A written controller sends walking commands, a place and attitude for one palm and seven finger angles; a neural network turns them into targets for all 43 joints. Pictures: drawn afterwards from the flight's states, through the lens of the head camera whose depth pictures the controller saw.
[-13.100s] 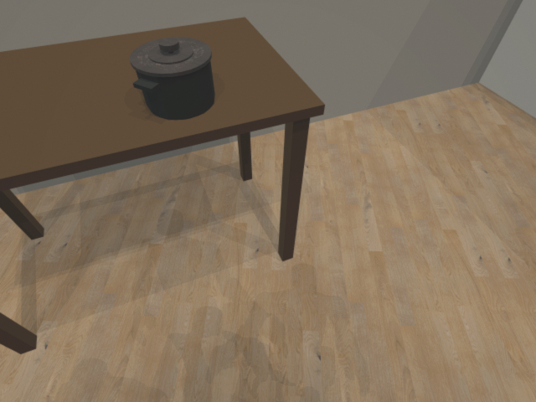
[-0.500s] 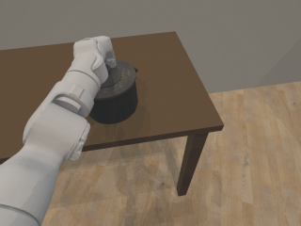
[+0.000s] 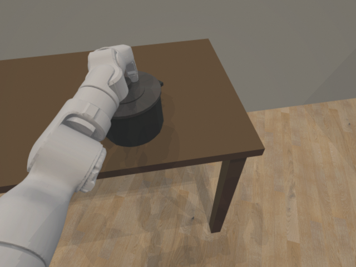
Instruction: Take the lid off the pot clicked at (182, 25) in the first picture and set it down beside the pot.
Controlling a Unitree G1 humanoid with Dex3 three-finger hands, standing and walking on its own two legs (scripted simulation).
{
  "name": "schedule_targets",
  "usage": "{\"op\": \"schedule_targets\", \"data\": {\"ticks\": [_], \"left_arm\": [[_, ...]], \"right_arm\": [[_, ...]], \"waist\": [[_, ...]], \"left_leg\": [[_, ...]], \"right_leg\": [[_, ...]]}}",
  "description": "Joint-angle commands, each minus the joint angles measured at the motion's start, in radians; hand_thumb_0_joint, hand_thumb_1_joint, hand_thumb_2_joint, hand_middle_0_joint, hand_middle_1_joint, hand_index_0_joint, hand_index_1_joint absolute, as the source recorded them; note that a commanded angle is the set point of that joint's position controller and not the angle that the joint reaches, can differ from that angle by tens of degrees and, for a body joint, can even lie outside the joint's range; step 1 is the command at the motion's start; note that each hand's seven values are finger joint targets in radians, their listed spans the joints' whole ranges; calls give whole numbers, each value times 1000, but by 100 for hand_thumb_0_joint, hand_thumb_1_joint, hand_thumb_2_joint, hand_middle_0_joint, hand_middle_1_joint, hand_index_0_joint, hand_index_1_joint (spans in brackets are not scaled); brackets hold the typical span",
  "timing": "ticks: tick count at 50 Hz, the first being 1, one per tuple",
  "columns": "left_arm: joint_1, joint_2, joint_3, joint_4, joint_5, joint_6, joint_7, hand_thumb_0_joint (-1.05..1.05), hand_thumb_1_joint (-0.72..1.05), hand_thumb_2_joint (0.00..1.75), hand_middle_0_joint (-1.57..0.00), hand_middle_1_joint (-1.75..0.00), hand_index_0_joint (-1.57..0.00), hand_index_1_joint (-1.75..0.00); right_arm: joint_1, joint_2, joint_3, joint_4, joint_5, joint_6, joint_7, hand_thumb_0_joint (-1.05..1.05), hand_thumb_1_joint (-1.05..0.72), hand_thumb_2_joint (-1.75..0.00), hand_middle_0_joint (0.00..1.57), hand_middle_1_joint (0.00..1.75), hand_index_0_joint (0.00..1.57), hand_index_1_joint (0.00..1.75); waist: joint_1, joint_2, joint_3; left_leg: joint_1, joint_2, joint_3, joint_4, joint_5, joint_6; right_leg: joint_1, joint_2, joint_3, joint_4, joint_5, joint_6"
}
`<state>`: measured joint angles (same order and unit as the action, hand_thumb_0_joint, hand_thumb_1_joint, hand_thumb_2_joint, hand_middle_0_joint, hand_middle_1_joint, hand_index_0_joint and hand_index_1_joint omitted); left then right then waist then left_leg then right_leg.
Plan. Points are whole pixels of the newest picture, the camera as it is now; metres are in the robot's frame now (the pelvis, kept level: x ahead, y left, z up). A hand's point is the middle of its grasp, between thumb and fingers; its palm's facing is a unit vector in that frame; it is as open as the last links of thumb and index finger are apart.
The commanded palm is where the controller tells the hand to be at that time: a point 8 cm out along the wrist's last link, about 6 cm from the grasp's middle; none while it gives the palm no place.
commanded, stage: close the fingers and squeeze the knob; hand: left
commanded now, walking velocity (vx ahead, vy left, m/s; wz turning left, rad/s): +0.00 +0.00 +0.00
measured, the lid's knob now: (122, 84) +0.51 +0.11 +0.16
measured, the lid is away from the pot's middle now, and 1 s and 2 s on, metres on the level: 0.00 0.00 0.00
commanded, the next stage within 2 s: lift the lid straight up in 1.66 s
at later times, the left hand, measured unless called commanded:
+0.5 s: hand (120, 83) +0.48 +0.11 +0.18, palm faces -0.37 -0.12 -0.92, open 8.9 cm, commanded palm +0.47 +0.12 +0.23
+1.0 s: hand (119, 84) +0.48 +0.11 +0.18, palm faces -0.35 -0.13 -0.93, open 7.5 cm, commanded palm +0.47 +0.12 +0.23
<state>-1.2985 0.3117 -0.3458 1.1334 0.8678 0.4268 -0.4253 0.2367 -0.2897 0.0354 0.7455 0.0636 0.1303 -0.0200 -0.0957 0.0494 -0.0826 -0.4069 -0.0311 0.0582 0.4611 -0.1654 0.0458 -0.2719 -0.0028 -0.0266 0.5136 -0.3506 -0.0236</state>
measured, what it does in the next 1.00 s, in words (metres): stands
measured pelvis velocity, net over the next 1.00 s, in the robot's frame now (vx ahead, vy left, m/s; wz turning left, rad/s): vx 0.01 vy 0.00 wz -0.01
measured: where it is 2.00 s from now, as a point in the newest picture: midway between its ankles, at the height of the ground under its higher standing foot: outside the picture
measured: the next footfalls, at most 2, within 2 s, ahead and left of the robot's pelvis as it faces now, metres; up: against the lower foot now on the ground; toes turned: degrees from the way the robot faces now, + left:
none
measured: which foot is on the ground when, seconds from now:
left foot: down 0.00-1.00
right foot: down 0.00-1.00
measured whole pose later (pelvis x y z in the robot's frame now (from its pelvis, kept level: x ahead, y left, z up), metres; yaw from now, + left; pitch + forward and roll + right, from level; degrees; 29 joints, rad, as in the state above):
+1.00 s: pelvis +0.01 +0.00 +0.00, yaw +0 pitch +7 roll +1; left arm -1.24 0.33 -0.32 1.06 0.87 0.41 -0.43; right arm 0.20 -0.28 0.03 0.72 0.07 0.14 -0.01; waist -0.08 0.05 -0.08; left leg -0.40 -0.03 0.06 0.46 -0.18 0.05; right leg -0.26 0.00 -0.02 0.51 -0.36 -0.02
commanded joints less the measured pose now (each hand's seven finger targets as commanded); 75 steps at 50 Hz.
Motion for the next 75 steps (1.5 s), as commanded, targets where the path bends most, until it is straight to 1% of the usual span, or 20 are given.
{"op": "schedule_targets", "data": {"ticks": [1,15,17,20,24,31,33,36,39,41,46,52,54,58,60,61,63,66,69,75], "left_arm": [[-476,171,35,-118,14,-3,17,0,-10,100,-51,-70,-51,-70],[-467,235,75,-85,16,-13,16,0,3,100,-54,-90,-54,-90],[-474,187,40,-78,23,-10,17,0,5,99,-55,-92,-55,-92],[-457,230,81,-132,23,-25,17,0,8,98,-56,-95,-56,-95],[-437,225,70,-111,18,-15,11,0,12,96,-58,-98,-58,-98],[-409,236,81,-169,20,-26,12,0,21,91,-63,-102,-63,-102],[-391,211,66,-166,18,-20,7,0,23,89,-64,-103,-64,-103],[-415,260,100,-206,17,-25,12,0,27,86,-66,-104,-66,-104],[-398,229,73,-179,15,-12,10,0,31,83,-69,-105,-69,-105],[-380,276,115,-180,16,-18,15,0,34,80,-71,-105,-71,-105],[-416,201,54,-195,20,-15,18,0,42,73,-75,-105,-75,-105],[-388,224,84,-198,18,-14,17,0,52,61,-81,-105,-81,-105],[-400,178,41,-182,16,-7,14,0,48,68,-78,-105,-76,-103],[-391,231,90,-209,15,-14,17,0,48,74,-75,-104,-72,-102],[-401,175,51,-221,5,-17,10,0,49,75,-75,-104,-72,-101],[-395,219,79,-214,12,-15,14,0,50,76,-75,-104,-72,-101],[-414,173,39,-225,12,-13,12,0,52,77,-75,-104,-72,-101],[-385,227,83,-203,13,-15,15,0,55,78,-76,-105,-72,-101],[-413,171,39,-192,11,-5,15,0,58,80,-76,-105,-73,-102],[-431,171,49,-197,7,-12,14,0,65,83,-78,-107,-74,-103]], "right_arm": [[-31,-131,-46,-103,-11,-29,-5,0,-90,-90,20,30,20,30],[-17,-134,-48,-98,-10,-35,-14,0,-90,-90,20,30,20,30],[-21,-133,-49,-94,-6,-31,-13,0,-90,-90,20,30,20,30],[-19,-130,-53,-111,-15,-35,-10,0,-90,-90,20,30,20,30],[-25,-132,-50,-108,-6,-29,-9,0,-90,-90,20,30,20,30],[-33,-132,-52,-124,-8,-30,-3,0,-90,-90,20,30,20,30],[-40,-126,-52,-128,-5,-27,0,0,-90,-90,20,30,20,30],[-45,-129,-51,-132,-6,-24,1,0,-90,-90,20,30,20,30],[-50,-126,-49,-128,0,-21,1,0,-90,-90,20,30,20,30],[-52,-128,-47,-133,-6,-23,0,0,-90,-90,20,30,20,30],[-60,-122,-46,-133,-2,-16,3,0,-90,-90,20,30,20,30],[-62,-119,-49,-136,-6,-19,2,0,-90,-90,20,30,20,30],[-65,-119,-46,-130,-1,-16,0,0,-90,-90,20,30,20,30],[-65,-117,-47,-136,-8,-22,1,0,-90,-90,20,30,20,30],[-60,-115,-51,-136,-8,-21,2,0,-90,-90,20,30,20,30],[-65,-122,-48,-132,-6,-18,2,0,-90,-90,20,30,20,30],[-71,-117,-47,-135,-3,-18,2,0,-90,-90,20,30,20,30],[-68,-122,-47,-136,-8,-22,0,0,-90,-90,20,30,20,30],[-65,-118,-48,-123,-3,-21,-1,0,-90,-90,20,30,20,30],[-53,-121,-53,-119,-10,-27,-3,0,-90,-90,20,30,20,30]], "waist": [[-8,-126,-302],[-7,-145,-305],[-18,-130,-289],[4,-119,-356],[-2,-149,-321],[14,-122,-370],[14,-122,-342],[19,-115,-360],[15,-130,-320],[27,-139,-337],[13,-103,-335],[23,-131,-362],[8,-144,-322],[27,-124,-360],[18,-122,-346],[20,-130,-340],[15,-116,-341],[25,-134,-340],[11,-111,-309],[12,-129,-334]], "left_leg": [[326,-38,-55,13,178,51],[295,-38,-50,19,177,53],[311,-36,-49,16,170,52],[330,-36,-48,33,238,54],[319,-40,-44,28,221,56],[353,-35,-42,43,312,56],[351,-37,-43,41,300,55],[360,-33,-44,42,317,55],[343,-34,-41,35,284,54],[347,-35,-42,40,311,56],[369,-28,-54,35,303,50],[371,-32,-54,43,316,52],[357,-30,-49,33,285,50],[372,-35,-52,41,319,52],[369,-32,-50,43,323,53],[368,-29,-49,37,307,52],[374,-31,-51,33,301,51],[360,-34,-49,29,268,53],[366,-32,-49,25,255,51],[367,-31,-56,26,253,53]], "right_leg": [[-80,39,13,-77,414,-5],[-54,35,18,-80,444,-3],[-87,39,14,-81,419,-3],[-37,36,19,-69,487,-7],[-47,39,19,-76,478,0],[-22,35,21,-61,540,-2],[-39,38,17,-65,520,-2],[-26,35,18,-61,533,-4],[-43,37,16,-69,509,-2],[-20,35,17,-63,538,-4],[-63,37,11,-63,479,-9],[-35,36,14,-60,508,-6],[-59,37,9,-68,487,-5],[-27,35,14,-60,523,-8],[-39,34,13,-68,524,-9],[-38,36,13,-65,512,-7],[-51,37,11,-65,497,-8],[-33,36,16,-71,486,-7],[-69,39,12,-76,465,-9],[-61,38,10,-76,461,-12]]}}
